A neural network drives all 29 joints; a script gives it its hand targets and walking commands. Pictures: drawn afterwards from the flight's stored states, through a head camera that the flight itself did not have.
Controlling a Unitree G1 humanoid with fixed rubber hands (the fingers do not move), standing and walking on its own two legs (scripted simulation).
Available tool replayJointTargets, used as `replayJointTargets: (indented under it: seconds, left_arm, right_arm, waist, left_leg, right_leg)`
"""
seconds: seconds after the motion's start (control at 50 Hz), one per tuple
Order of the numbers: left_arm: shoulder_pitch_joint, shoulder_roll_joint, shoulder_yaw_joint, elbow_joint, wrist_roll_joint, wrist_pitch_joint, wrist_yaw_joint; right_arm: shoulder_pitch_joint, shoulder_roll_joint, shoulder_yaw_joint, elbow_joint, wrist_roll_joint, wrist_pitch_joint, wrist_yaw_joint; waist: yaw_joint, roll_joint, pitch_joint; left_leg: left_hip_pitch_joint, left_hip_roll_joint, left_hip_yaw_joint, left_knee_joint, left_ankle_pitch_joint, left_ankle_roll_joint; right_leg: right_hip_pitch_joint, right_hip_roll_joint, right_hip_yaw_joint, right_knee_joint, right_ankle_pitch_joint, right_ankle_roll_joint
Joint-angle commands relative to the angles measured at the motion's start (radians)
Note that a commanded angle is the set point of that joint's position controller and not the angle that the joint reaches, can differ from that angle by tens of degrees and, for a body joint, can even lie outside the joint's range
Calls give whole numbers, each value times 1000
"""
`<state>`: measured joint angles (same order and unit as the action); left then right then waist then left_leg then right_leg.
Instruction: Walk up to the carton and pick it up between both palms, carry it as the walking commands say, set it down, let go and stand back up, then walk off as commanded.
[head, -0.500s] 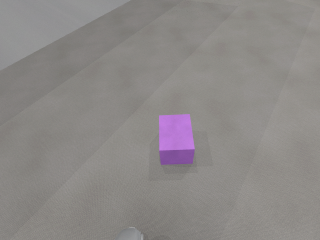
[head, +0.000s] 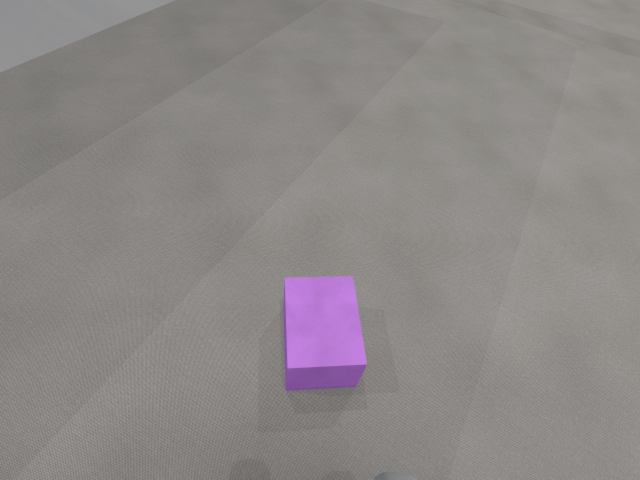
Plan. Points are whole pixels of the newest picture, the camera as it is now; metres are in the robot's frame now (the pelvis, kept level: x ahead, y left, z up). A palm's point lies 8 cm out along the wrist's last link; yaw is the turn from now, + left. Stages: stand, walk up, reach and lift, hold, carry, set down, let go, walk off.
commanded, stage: walk up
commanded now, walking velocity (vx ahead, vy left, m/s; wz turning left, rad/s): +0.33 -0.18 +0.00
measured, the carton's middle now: (320, 332) +0.63 -0.04 -0.69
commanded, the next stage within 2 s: none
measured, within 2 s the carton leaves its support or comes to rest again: neither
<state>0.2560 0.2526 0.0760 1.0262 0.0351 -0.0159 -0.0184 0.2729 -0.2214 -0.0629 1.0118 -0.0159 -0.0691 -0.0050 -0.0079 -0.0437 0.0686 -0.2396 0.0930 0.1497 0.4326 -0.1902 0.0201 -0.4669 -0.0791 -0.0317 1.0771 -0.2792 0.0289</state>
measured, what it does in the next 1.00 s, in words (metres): walks ahead: right foot, then left foot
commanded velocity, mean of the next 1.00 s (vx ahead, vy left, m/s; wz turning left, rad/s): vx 0.15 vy -0.02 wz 0.00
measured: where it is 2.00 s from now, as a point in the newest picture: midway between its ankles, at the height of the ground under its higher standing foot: outside the picture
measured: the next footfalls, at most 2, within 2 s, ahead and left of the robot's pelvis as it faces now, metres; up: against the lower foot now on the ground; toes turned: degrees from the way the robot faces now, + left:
right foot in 0.30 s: +0.21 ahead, -0.19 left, +0.00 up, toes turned -1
left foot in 0.76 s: +0.26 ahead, +0.06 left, +0.00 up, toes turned -6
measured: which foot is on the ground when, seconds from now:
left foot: down 0.00-0.30, up 0.32-0.74, down 0.76-1.00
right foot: up 0.00-0.28, down 0.30-1.00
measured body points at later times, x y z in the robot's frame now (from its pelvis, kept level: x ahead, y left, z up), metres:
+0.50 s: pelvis +0.14 -0.09 +0.00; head +0.17 -0.12 +0.45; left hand +0.16 +0.17 -0.13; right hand +0.17 -0.34 -0.17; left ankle +0.12 +0.07 -0.67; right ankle +0.17 -0.19 -0.75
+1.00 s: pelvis +0.19 -0.04 +0.00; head +0.20 -0.02 +0.45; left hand +0.19 +0.19 -0.17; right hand +0.23 -0.27 -0.15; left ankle +0.23 +0.06 -0.75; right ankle +0.17 -0.19 -0.75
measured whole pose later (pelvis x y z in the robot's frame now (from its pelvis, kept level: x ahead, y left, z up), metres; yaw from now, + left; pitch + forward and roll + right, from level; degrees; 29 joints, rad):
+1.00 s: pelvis +0.19 -0.04 +0.00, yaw +0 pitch -1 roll +0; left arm 0.28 0.17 0.03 1.12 0.02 0.00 0.03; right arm 0.21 -0.15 -0.03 1.08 0.01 -0.01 -0.03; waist 0.00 -0.04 0.03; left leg -0.21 0.00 0.06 0.38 -0.15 0.03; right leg -0.12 -0.07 -0.05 0.37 -0.22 0.04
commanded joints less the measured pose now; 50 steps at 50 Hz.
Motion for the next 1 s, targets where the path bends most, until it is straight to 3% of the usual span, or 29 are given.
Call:
replayJointTargets:
  seconds: [0.0,0.12,0.22,0.24,0.26,0.28,0.3,0.32,0.34,0.36,0.38,0.42,0.46,0.5,0.54,0.56,0.58,0.6,0.64,0.68,0.7,0.72,0.74,0.76,0.78,0.82,0.86,0.92,0.98]
  left_arm:
    - [88,-29,-13,-5,1,28,-16]
    - [-118,-26,-26,-67,-15,40,-37]
    - [-166,13,-16,-96,-23,32,-38]
    - [-115,13,-19,-76,-19,13,-23]
    - [-23,43,-11,-39,-10,-15,-10]
    - [104,123,17,4,8,-37,3]
    - [173,234,30,7,2,-41,20]
    - [174,224,23,20,-9,-33,21]
    - [96,172,13,-2,-10,-33,18]
    - [22,119,3,-18,-8,-39,17]
    - [-4,78,-6,-23,-7,-45,20]
    - [64,81,-6,-12,-3,-62,25]
    - [103,88,-6,-1,-7,-71,30]
    - [121,80,-7,1,-5,-71,33]
    - [136,72,-8,-1,-7,-66,37]
    - [94,47,-21,-13,-14,-58,37]
    - [37,21,-34,1,-20,-53,39]
    - [56,39,-26,8,-14,-47,41]
    - [87,38,-24,23,-12,-33,43]
    - [86,42,-21,35,-15,-15,47]
    - [84,45,-17,45,-20,-5,49]
    - [109,28,-18,59,-21,3,50]
    - [151,-18,-28,70,-19,5,50]
    - [210,-63,-42,75,-22,12,53]
    - [204,-53,-43,84,-25,26,61]
    - [180,-39,-43,84,-19,32,55]
    - [159,-22,-39,83,-18,27,52]
    - [138,-31,-40,93,-19,18,51]
    - [123,-36,-42,100,-21,14,52]
  right_arm:
    - [80,-104,-13,-11,3,-18,-5]
    - [133,-135,-20,3,-13,0,-16]
    - [132,-182,-44,0,-24,19,-21]
    - [129,-160,-37,7,-20,19,-11]
    - [161,-94,-19,35,-18,30,0]
    - [187,-32,-1,24,-22,28,1]
    - [202,26,15,-21,-18,24,-1]
    - [164,-38,5,-24,-22,38,-6]
    - [120,-61,-3,-14,-20,37,-4]
    - [112,-49,-8,5,-18,35,1]
    - [124,-39,-8,26,-19,37,6]
    - [158,-32,-14,53,-23,63,8]
    - [120,-33,-17,35,-17,84,13]
    - [50,-36,-16,6,-15,97,19]
    - [-14,-35,-11,-26,-18,105,22]
    - [-23,-29,-7,-24,-17,113,14]
    - [-27,-7,20,-27,4,106,8]
    - [-44,-10,28,-25,17,106,1]
    - [-43,-18,28,-6,24,108,-13]
    - [-42,-12,31,6,19,97,-18]
    - [-24,-13,33,16,18,86,-20]
    - [-3,-35,29,28,12,73,-25]
    - [24,-85,19,36,6,59,-30]
    - [-23,-131,10,23,13,52,-26]
    - [-33,-125,9,22,20,55,-22]
    - [-95,-89,17,15,23,63,-24]
    - [-90,-71,17,16,23,61,-29]
    - [-49,-52,19,37,23,57,-29]
    - [-32,-49,18,53,24,54,-29]
  waist:
    - [17,218,-60]
    - [-24,237,6]
    - [-26,257,16]
    - [-3,253,-14]
    - [34,175,-82]
    - [81,-61,-134]
    - [99,-328,-164]
    - [80,-261,-172]
    - [57,-205,-92]
    - [34,-144,-34]
    - [14,-101,-30]
    - [17,-21,-46]
    - [22,-65,-55]
    - [32,-125,-38]
    - [41,-136,-16]
    - [14,-102,-14]
    - [-20,-211,-42]
    - [-5,-228,-65]
    - [9,-190,-91]
    - [7,-148,-85]
    - [-1,-121,-77]
    - [-2,-75,-58]
    - [5,38,-59]
    - [39,178,-39]
    - [15,238,-35]
    - [27,245,-18]
    - [26,228,-17]
    - [16,153,-20]
    - [10,117,-20]
  left_leg:
    - [79,230,-139,-152,559,63]
    - [65,232,-104,-188,385,74]
    - [61,261,-138,-205,73,68]
    - [49,201,-83,-137,20,48]
    - [7,80,-18,20,-86,17]
    - [-149,29,-9,265,-258,-16]
    - [-327,-36,-39,484,-433,-40]
    - [-329,20,-134,637,-429,-37]
    - [-337,36,-153,658,-351,-35]
    - [-326,53,-163,649,-262,-38]
    - [-295,57,-157,634,-191,-42]
    - [-277,43,-145,650,-140,-59]
    - [-284,41,-145,641,-99,-68]
    - [-304,36,-141,617,-41,-70]
    - [-327,29,-136,566,11,-76]
    - [-253,4,-137,496,-6,-65]
    - [-128,-33,-131,372,-65,-49]
    - [-100,-67,-92,318,-85,-48]
    - [-47,-80,-73,240,-69,-45]
    - [12,-77,-72,123,-35,-40]
    - [77,-67,-79,9,63,-39]
    - [126,-23,-108,-76,156,-39]
    - [179,82,-202,-95,297,-30]
    - [146,167,-279,-85,478,19]
    - [48,175,-321,-152,310,60]
    - [12,115,-309,-209,69,50]
    - [5,88,-292,-221,-8,32]
    - [14,72,-282,-219,-9,22]
    - [32,58,-266,-205,18,15]
  right_leg:
    - [-35,-26,0,-58,70,15]
    - [3,-13,-56,-351,132,31]
    - [124,-13,-49,-535,62,19]
    - [227,-5,-84,-622,100,9]
    - [395,-6,-99,-675,114,-5]
    - [537,-146,58,-717,56,-17]
    - [582,-396,412,-866,-3,-106]
    - [498,-416,455,-902,-91,-164]
    - [419,-342,382,-907,-126,-159]
    - [362,-284,282,-896,-76,-149]
    - [340,-241,206,-886,11,-139]
    - [360,-273,187,-854,317,-130]
    - [370,-274,152,-839,447,-124]
    - [357,-259,123,-854,421,-123]
    - [348,-256,113,-873,404,-127]
    - [322,-211,44,-801,699,-126]
    - [299,-133,-53,-763,868,-131]
    - [316,-120,-60,-751,902,-143]
    - [325,-138,-28,-751,788,-162]
    - [308,-159,13,-740,576,-160]
    - [279,-152,26,-729,433,-138]
    - [249,-129,37,-713,296,-100]
    - [201,-89,26,-659,155,-60]
    - [174,-1,-16,-656,-26,-17]
    - [237,27,-30,-634,-63,-14]
    - [279,28,-24,-647,-7,-12]
    - [310,11,-14,-689,53,-24]
    - [338,-6,-1,-726,76,-34]
    - [337,-15,7,-753,85,-35]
